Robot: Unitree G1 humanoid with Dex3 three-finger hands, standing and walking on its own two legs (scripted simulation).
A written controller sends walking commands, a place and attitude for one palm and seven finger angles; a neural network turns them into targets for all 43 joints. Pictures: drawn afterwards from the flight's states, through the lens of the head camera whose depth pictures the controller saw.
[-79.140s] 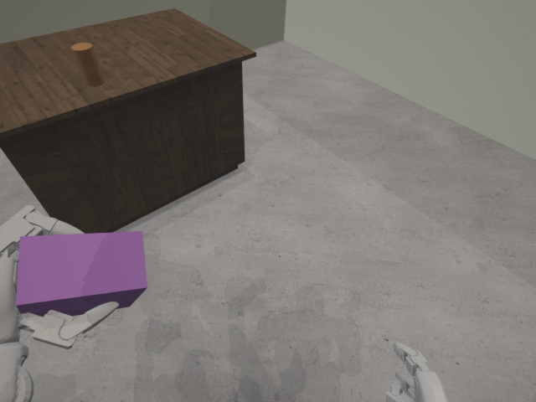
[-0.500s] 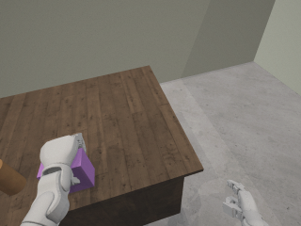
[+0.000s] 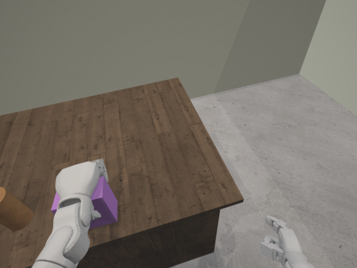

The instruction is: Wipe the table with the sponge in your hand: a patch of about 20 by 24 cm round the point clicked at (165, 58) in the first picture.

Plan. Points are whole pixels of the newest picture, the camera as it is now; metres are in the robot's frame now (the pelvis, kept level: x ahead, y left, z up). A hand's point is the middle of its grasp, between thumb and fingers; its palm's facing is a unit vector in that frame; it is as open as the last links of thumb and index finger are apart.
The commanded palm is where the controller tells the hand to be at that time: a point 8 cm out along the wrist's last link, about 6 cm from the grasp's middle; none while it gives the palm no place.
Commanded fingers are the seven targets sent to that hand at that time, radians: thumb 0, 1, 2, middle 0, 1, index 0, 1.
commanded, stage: lower the sponge onto the table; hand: left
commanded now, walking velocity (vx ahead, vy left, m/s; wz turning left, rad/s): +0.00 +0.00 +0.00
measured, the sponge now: (90, 208) +0.24 +0.27 -0.02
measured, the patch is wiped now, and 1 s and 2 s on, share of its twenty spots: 0.00 0.00 0.10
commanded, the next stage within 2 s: wipe forward along the first lane in 0.82 s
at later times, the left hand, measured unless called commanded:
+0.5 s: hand (94, 197) +0.25 +0.26 +0.01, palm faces -0.08 -0.10 -0.99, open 10.2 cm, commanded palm +0.24 +0.25 +0.07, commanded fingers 0.00 0.10 1.30 -1.20 -1.60 -1.20 -1.60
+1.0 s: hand (94, 198) +0.25 +0.26 +0.00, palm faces -0.08 -0.08 -0.99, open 10.2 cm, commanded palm +0.25 +0.26 +0.05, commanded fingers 0.00 0.10 1.30 -1.20 -1.60 -1.20 -1.60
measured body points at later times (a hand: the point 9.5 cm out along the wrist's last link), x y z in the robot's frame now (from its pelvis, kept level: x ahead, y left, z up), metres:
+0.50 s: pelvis +0.00 -0.01 +0.00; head +0.00 -0.05 +0.45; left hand +0.25 +0.26 +0.07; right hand +0.22 -0.24 -0.11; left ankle +0.01 +0.10 -0.74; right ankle -0.01 -0.10 -0.74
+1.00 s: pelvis +0.00 -0.01 -0.01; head +0.00 -0.05 +0.44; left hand +0.25 +0.26 +0.06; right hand +0.21 -0.24 -0.11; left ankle +0.01 +0.10 -0.74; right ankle -0.01 -0.10 -0.74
